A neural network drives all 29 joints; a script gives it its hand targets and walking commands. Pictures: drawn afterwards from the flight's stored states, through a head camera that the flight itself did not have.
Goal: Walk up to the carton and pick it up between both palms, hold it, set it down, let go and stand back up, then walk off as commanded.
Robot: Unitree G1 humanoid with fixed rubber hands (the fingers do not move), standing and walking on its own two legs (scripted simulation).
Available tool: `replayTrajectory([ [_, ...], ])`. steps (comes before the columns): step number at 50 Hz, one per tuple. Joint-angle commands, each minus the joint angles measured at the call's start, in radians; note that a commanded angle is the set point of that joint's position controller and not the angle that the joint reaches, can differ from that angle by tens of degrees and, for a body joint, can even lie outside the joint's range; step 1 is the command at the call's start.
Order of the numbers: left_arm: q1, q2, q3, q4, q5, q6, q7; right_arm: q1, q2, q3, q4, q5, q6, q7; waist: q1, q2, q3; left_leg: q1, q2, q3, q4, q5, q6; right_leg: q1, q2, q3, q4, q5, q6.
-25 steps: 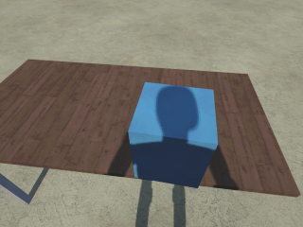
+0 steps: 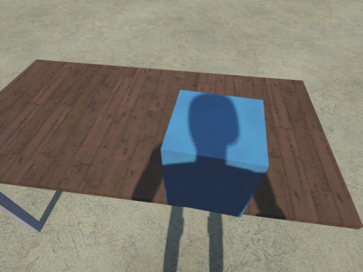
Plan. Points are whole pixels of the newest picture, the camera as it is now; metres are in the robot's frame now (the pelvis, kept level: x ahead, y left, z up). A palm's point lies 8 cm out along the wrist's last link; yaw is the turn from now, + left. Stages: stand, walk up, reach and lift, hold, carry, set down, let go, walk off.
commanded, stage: stand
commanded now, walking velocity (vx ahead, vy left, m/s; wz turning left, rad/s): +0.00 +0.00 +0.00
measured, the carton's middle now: (211, 155) +0.39 -0.06 +0.01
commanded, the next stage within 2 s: walk off in 0.04 s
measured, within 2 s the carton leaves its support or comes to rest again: neither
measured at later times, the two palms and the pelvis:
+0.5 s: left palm out of the picture +0.05 +0.29 -0.13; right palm out of the picture +0.06 -0.32 -0.15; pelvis -0.04 -0.02 -0.03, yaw +0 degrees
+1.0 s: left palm out of the picture -0.05 +0.28 -0.14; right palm out of the picture -0.07 -0.32 -0.18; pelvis -0.17 -0.01 -0.05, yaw +2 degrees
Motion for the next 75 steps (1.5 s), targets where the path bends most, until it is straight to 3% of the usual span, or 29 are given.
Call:
replayTrajectory([
  [1, -0.043, 0.215, 0.038, -0.071, -0.001, -0.025, 0.012, -0.045, -0.235, -0.039, -0.069, 0.003, -0.025, -0.012, -0.005, 0.009, -0.032, -0.073, 0.162, -0.155, -0.115, -0.016, 0.009, 0.013, -0.088, 0.116, -0.079, -0.006, -0.057],
  [11, -0.056, 0.220, 0.037, -0.071, -0.002, -0.024, 0.013, -0.060, -0.238, -0.036, -0.068, 0.004, -0.023, -0.013, -0.004, 0.008, -0.034, -0.057, 0.160, -0.147, -0.095, 0.044, 0.009, 0.010, -0.096, 0.115, -0.089, 0.006, -0.058],
  [12, -0.004, 0.282, 0.047, -0.104, -0.012, -0.009, 0.028, -0.045, -0.293, -0.088, -0.121, 0.022, 0.011, -0.015, -0.026, -0.003, 0.059, -0.152, 0.157, -0.128, 0.084, 0.358, 0.008, -0.058, -0.082, 0.127, 0.066, 0.288, -0.086],
  [15, 0.015, 0.268, 0.061, -0.181, -0.008, 0.009, 0.029, 0.012, -0.288, -0.092, -0.177, 0.021, 0.028, -0.013, -0.042, 0.049, -0.098, -0.077, 0.175, -0.115, 0.166, 0.482, 0.074, -0.048, -0.053, 0.105, 0.247, 0.403, -0.122],
  [17, 0.011, 0.242, 0.066, -0.232, 0.001, 0.025, 0.021, 0.011, -0.316, -0.104, -0.240, 0.015, 0.041, -0.011, -0.050, 0.106, -0.113, -0.110, 0.242, -0.196, 0.112, 0.441, 0.139, -0.076, 0.026, 0.075, 0.391, 0.228, -0.099],
  [19, 0.031, 0.232, 0.077, -0.268, 0.014, 0.042, 0.017, -0.036, -0.351, -0.109, -0.300, 0.006, 0.044, -0.010, -0.036, 0.202, -0.098, -0.201, 0.388, -0.343, 0.042, 0.436, 0.256, -0.123, 0.108, 0.049, 0.612, -0.318, -0.078],
  [21, 0.046, 0.256, 0.083, -0.300, 0.009, 0.052, 0.020, -0.076, -0.357, -0.109, -0.351, 0.000, 0.040, -0.017, -0.025, 0.180, -0.081, -0.228, 0.430, -0.383, 0.060, 0.463, 0.309, -0.214, 0.122, 0.130, 0.790, -0.434, -0.082],
  [24, 0.089, 0.256, 0.069, -0.329, -0.006, 0.044, 0.022, -0.106, -0.317, -0.108, -0.382, -0.010, 0.047, -0.034, 0.004, 0.194, -0.121, -0.095, 0.376, -0.285, 0.200, 0.554, 0.250, -0.278, 0.062, 0.174, 0.663, -0.378, -0.086],
  [27, 0.181, 0.256, 0.075, -0.313, 0.008, 0.021, 0.023, -0.141, -0.304, -0.108, -0.396, -0.006, 0.067, -0.028, 0.072, 0.094, -0.169, -0.152, 0.228, -0.183, 0.436, 0.456, 0.121, -0.036, 0.006, 0.255, 0.106, -0.103, -0.106],
  [29, 0.084, 0.354, 0.086, -0.354, 0.020, 0.009, 0.027, -0.022, -0.254, -0.100, -0.371, 0.021, 0.087, -0.029, -0.017, -0.221, -0.141, -0.402, -0.033, -0.079, 0.735, -0.465, -0.019, 0.025, -0.235, 0.649, 0.075, 0.605, -0.131],
  [30, 0.051, 0.420, 0.110, -0.389, 0.022, 0.009, 0.030, -0.046, -0.274, -0.105, -0.376, 0.015, 0.093, -0.039, 0.031, -0.240, -0.176, -0.362, -0.064, -0.188, 0.865, -0.512, -0.018, -0.102, -0.308, 0.752, 0.049, 0.481, -0.239],
  [33, -0.041, 0.339, 0.103, -0.400, 0.021, 0.012, 0.054, -0.025, -0.299, -0.108, -0.340, 0.030, 0.091, -0.040, -0.012, -0.169, -0.079, -0.416, -0.112, -0.273, 0.965, -0.396, -0.039, -0.049, -0.202, 0.570, 0.080, 0.373, -0.192],
  [38, -0.010, 0.294, 0.118, -0.419, 0.018, 0.011, 0.058, -0.001, -0.303, -0.109, -0.351, 0.013, 0.084, -0.046, 0.014, -0.152, -0.083, -0.455, -0.134, -0.284, 1.051, -0.369, -0.079, 0.064, -0.188, 0.516, 0.168, 0.471, -0.226],
  [48, 0.017, 0.318, 0.124, -0.458, 0.019, 0.038, 0.045, 0.083, -0.302, -0.112, -0.359, 0.022, 0.073, -0.019, 0.043, -0.261, -0.164, -0.252, -0.054, -0.152, 0.651, -0.459, -0.043, 0.008, -0.210, 0.488, 0.167, 0.324, -0.270],
  [51, -0.057, 0.306, 0.110, -0.467, -0.001, 0.059, 0.043, 0.206, -0.311, -0.126, -0.329, 0.009, 0.059, -0.005, -0.048, -0.247, -0.196, 0.029, -0.012, -0.091, 0.215, -0.310, 0.023, -0.213, -0.119, 0.358, 0.270, 0.215, -0.146],
  [52, -0.024, 0.256, 0.094, -0.450, -0.008, 0.067, 0.048, 0.178, -0.324, -0.131, -0.337, 0.005, 0.057, 0.001, -0.054, -0.054, -0.163, 0.035, 0.056, -0.241, 0.070, -0.294, 0.049, -0.334, -0.005, 0.277, 0.431, -0.028, -0.094],
  [53, -0.067, 0.218, 0.096, -0.460, -0.015, 0.065, 0.052, 0.103, -0.434, -0.146, -0.373, -0.010, 0.052, 0.001, -0.075, 0.257, -0.114, -0.107, 0.369, -0.696, -0.010, -0.055, 0.178, -0.471, 0.219, 0.145, 0.739, -0.485, -0.020],
  [54, -0.104, 0.325, 0.128, -0.480, 0.004, 0.058, 0.065, 0.078, -0.496, -0.157, -0.394, -0.017, 0.042, -0.004, -0.097, 0.234, -0.054, -0.268, 0.444, -0.875, -0.029, 0.019, 0.264, -0.364, 0.191, 0.277, 0.877, -0.569, -0.019],
  [55, -0.091, 0.347, 0.121, -0.454, -0.012, 0.052, 0.065, 0.020, -0.435, -0.152, -0.411, -0.004, 0.037, -0.010, -0.040, 0.100, -0.013, -0.285, 0.367, -0.745, 0.022, 0.119, 0.201, -0.359, 0.200, 0.330, 0.949, -0.508, -0.037],
  [56, -0.034, 0.324, 0.110, -0.421, -0.029, 0.054, 0.066, -0.086, -0.380, -0.140, -0.424, -0.006, 0.041, -0.021, -0.001, 0.075, 0.010, -0.224, 0.317, -0.581, 0.074, 0.155, 0.169, -0.434, 0.213, 0.313, 1.005, -0.436, -0.034],
  [58, 0.041, 0.289, 0.091, -0.366, -0.031, 0.039, 0.062, -0.118, -0.341, -0.130, -0.403, 0.006, 0.034, -0.035, -0.007, 0.201, 0.017, -0.100, 0.287, -0.449, 0.189, 0.317, 0.200, -0.497, 0.195, 0.255, 1.016, -0.391, -0.029],
  [61, 0.014, 0.292, 0.094, -0.378, -0.022, 0.024, 0.057, -0.020, -0.321, -0.130, -0.402, 0.000, 0.030, -0.041, -0.053, 0.224, -0.025, 0.046, 0.272, -0.396, 0.261, 0.551, 0.226, -0.526, 0.173, 0.218, 0.991, -0.418, -0.021],
  [65, 0.000, 0.295, 0.091, -0.399, -0.011, 0.023, 0.041, 0.081, -0.325, -0.136, -0.410, -0.003, 0.032, -0.041, -0.076, 0.224, -0.072, 0.155, 0.294, -0.450, 0.256, 0.577, 0.240, -0.500, 0.137, 0.217, 0.776, -0.450, -0.044],
  [69, 0.084, 0.289, 0.093, -0.375, -0.007, 0.013, 0.037, 0.047, -0.336, -0.137, -0.429, 0.000, 0.030, -0.026, -0.047, 0.269, -0.131, 0.083, 0.307, -0.445, 0.232, 0.461, 0.237, -0.332, 0.096, 0.143, 0.537, -0.455, -0.058],
  [71, 0.151, 0.277, 0.097, -0.351, 0.000, 0.001, 0.034, -0.003, -0.326, -0.130, -0.440, 0.002, 0.034, -0.017, -0.001, 0.262, -0.159, -0.047, 0.248, -0.352, 0.278, 0.368, 0.174, -0.121, 0.087, 0.086, 0.261, -0.333, -0.075],
  [72, 0.173, 0.277, 0.100, -0.343, 0.007, -0.007, 0.032, -0.011, -0.317, -0.125, -0.430, 0.003, 0.038, -0.013, 0.025, 0.205, -0.155, -0.146, 0.197, -0.298, 0.330, 0.244, 0.122, -0.004, 0.089, 0.115, 0.106, -0.214, -0.085],
  [73, 0.172, 0.319, 0.107, -0.343, 0.015, -0.015, 0.031, 0.000, -0.296, -0.120, -0.418, 0.003, 0.041, -0.013, 0.034, 0.051, -0.141, -0.263, 0.089, -0.235, 0.484, 0.083, 0.061, 0.043, -0.022, 0.363, 0.001, -0.150, -0.110],
  [74, 0.085, 0.423, 0.119, -0.356, 0.018, -0.013, 0.032, -0.090, -0.294, -0.119, -0.417, 0.023, 0.045, -0.018, 0.048, -0.188, -0.105, -0.389, -0.087, -0.113, 0.662, -0.402, -0.004, -0.092, -0.281, 0.707, 0.010, 0.011, -0.221],
  [75, 0.050, 0.437, 0.116, -0.368, 0.017, -0.016, 0.033, -0.098, -0.322, -0.128, -0.395, 0.016, 0.042, -0.037, 0.035, -0.129, -0.043, -0.351, -0.062, -0.208, 0.848, -0.531, -0.001, -0.230, -0.367, 0.809, 0.027, 0.090, -0.316],
])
